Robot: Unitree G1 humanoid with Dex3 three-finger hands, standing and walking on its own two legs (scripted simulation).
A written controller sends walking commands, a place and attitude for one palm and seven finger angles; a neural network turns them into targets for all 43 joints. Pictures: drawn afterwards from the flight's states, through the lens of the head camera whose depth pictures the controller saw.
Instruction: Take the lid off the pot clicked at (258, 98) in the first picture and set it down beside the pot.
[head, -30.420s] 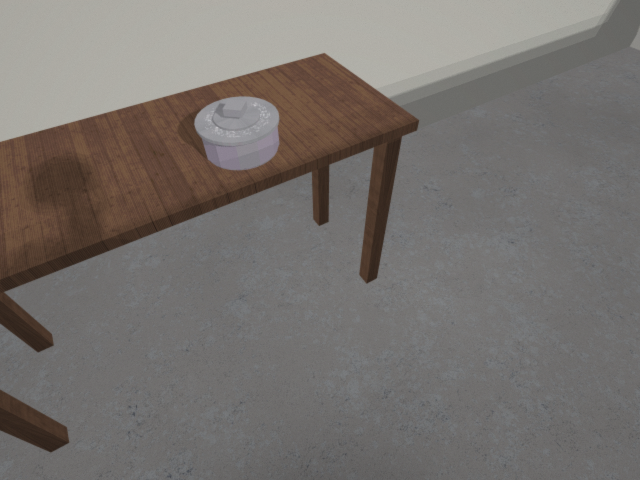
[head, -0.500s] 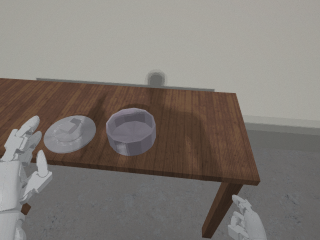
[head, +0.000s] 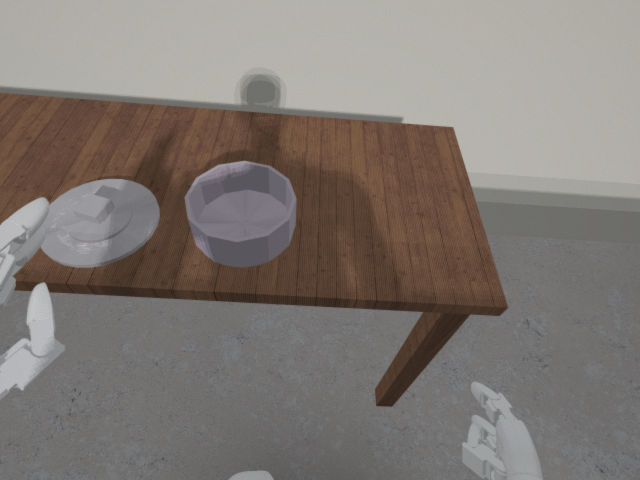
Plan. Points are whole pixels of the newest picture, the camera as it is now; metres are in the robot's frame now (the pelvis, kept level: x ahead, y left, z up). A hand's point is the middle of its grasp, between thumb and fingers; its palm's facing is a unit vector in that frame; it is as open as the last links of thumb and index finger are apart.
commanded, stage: step back with the hand held close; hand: left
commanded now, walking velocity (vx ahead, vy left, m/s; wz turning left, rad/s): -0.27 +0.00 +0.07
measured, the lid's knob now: (94, 208) +0.47 +0.40 -0.02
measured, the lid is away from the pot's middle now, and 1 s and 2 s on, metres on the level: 0.23 0.23 0.23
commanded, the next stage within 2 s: stop stepping back and stand still in 0.88 s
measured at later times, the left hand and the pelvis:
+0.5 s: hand out of the picture +0.13 +0.25 +0.18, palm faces +0.35 -0.83 -0.43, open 7.4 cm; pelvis -0.06 +0.01 +0.00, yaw +0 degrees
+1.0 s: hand out of the picture +0.04 +0.23 +0.17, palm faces +0.26 -0.87 -0.42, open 7.4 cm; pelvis -0.17 +0.00 +0.00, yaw +0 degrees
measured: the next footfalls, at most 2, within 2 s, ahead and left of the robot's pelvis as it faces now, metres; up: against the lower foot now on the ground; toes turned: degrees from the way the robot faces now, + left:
right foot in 0.54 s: -0.07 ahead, -0.14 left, +0.00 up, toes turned -2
left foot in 0.78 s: -0.03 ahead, +0.11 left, +0.00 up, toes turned +2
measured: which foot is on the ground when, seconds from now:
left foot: down 0.00-0.62, up 0.64-0.76, down 0.78-1.00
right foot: down 0.00-0.30, up 0.32-0.52, down 0.54-0.78, up 0.80-1.00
